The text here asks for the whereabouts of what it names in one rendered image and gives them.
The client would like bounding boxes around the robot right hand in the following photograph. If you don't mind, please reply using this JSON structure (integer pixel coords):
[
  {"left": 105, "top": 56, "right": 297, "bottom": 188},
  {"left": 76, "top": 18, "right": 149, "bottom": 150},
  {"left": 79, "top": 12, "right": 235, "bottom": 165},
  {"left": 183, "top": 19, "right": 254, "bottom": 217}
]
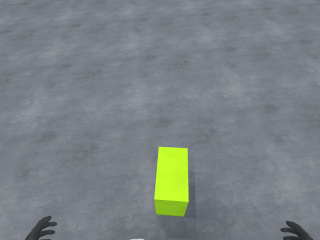
[{"left": 280, "top": 221, "right": 313, "bottom": 240}]

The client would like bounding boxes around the carton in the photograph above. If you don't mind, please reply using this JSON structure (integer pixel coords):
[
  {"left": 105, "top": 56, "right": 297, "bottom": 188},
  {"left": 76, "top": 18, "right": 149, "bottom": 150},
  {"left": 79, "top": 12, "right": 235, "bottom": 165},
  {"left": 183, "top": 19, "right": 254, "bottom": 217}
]
[{"left": 154, "top": 147, "right": 189, "bottom": 217}]

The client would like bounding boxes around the robot left hand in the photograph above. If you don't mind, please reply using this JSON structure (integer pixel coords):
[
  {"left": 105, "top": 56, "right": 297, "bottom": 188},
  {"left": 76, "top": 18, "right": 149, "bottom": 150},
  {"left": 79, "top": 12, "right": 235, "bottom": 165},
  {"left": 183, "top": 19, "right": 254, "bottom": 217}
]
[{"left": 25, "top": 215, "right": 57, "bottom": 240}]

